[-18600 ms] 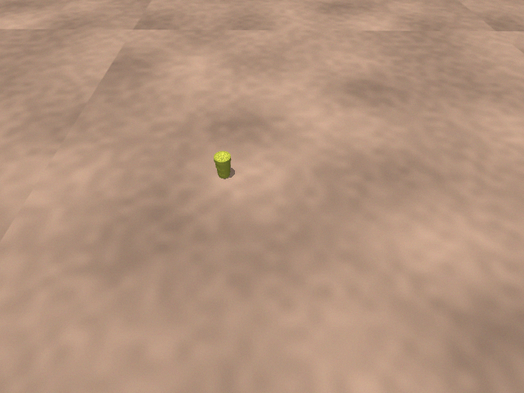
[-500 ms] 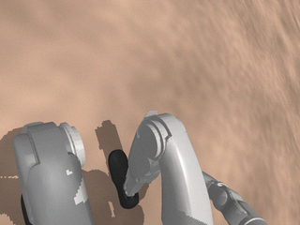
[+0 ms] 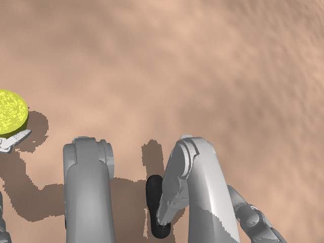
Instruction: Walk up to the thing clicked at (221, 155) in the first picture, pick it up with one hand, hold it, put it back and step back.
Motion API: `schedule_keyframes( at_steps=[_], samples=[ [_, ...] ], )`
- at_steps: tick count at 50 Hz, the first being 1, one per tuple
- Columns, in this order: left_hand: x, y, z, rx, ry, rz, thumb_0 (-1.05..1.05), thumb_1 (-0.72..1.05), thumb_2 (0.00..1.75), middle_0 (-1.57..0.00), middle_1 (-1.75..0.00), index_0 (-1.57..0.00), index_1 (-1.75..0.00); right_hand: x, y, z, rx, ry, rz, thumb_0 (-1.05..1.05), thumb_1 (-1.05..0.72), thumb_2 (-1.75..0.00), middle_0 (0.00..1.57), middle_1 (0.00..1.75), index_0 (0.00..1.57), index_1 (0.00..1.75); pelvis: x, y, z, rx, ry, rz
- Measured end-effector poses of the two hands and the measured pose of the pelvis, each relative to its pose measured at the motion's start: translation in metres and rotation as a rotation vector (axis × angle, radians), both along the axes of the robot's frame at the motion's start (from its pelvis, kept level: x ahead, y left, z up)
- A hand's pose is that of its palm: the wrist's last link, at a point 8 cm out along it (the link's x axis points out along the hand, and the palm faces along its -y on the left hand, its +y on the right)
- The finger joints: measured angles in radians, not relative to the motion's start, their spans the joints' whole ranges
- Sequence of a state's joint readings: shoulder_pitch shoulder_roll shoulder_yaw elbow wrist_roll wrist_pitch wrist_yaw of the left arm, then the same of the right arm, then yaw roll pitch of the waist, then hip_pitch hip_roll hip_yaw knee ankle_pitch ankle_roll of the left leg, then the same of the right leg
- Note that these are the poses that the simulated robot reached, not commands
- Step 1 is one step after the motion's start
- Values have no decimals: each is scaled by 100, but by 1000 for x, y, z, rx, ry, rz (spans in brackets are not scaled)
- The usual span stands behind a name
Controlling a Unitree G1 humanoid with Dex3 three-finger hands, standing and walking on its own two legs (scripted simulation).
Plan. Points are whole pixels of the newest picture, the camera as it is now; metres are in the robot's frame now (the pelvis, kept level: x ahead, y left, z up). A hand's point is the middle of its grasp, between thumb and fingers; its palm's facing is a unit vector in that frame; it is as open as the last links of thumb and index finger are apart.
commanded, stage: settle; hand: left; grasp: from the side
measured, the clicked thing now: (4, 121) +0.36 +0.32 -0.15
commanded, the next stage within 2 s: lift in 1.36 s
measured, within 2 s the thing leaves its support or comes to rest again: neither
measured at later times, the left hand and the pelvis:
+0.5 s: hand (0, 109) +0.35 +0.30 -0.04, palm faces +0.40 -0.91 -0.07, open 11.6 cm; pelvis +0.01 -0.02 +0.03, yaw +6 degrees
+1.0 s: hand (0, 98) +0.36 +0.29 +0.01, palm faces +0.41 -0.91 -0.07, open 11.7 cm; pelvis +0.02 -0.02 +0.06, yaw +8 degrees
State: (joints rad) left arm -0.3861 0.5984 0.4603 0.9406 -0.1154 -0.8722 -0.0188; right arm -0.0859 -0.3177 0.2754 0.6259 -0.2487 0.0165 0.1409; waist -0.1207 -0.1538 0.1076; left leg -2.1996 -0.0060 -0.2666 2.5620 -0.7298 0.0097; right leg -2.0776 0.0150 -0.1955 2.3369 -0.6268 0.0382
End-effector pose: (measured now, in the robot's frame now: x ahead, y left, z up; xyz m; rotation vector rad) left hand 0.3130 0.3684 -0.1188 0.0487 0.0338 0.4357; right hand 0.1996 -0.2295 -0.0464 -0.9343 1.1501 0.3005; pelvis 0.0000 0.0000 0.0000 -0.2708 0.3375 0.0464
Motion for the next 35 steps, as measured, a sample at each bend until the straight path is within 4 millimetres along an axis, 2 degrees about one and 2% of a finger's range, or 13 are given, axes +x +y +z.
schedule_keyframes(
  at_steps=[5,11,17,23,31,35],
  samples=[
    [-3,-2,23,-6,1,-3,0,-52,98,-70,-94,-62,-95,12,0,-4,64,-41,-47,0,-90,-90,21,30,20,30,3,-3,6,23,43,12],
    [-8,-11,42,-9,31,-25,0,-52,99,-71,-93,-62,-95,17,-3,-12,125,-58,-108,0,-90,-90,21,30,20,30,5,-8,12,57,85,25],
    [-11,-20,58,-13,50,-27,0,-52,99,-71,-93,-62,-95,14,-8,-20,166,-54,-171,0,-90,-90,21,30,20,30,8,-12,19,85,124,35],
    [-5,-23,79,-6,39,-20,0,-52,99,-71,-93,-62,-94,8,-14,-25,192,-41,-232,0,-90,-90,21,30,20,30,12,-16,27,107,159,44],
    [7,-25,106,3,34,-27,0,-53,100,-71,-93,-63,-94,1,-25,-23,210,-44,-303,1,-91,-90,21,30,20,30,15,-19,37,128,190,48],
    [8,-28,113,-6,39,-25,0,-53,100,-71,-94,-63,-95,0,-29,-20,217,-55,-326,1,-91,-90,21,30,20,30,15,-20,42,135,202,49]
  ],
)
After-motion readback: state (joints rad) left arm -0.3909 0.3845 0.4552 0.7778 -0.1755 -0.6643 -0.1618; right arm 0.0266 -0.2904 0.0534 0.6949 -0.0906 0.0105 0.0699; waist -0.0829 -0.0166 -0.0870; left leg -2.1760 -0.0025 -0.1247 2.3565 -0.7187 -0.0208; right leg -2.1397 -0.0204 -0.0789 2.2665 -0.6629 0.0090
